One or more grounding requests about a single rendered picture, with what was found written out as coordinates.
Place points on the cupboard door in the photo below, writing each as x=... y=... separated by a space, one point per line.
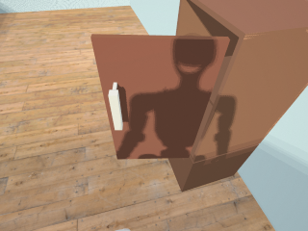
x=164 y=85

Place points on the handle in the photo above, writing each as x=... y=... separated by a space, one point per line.
x=115 y=107

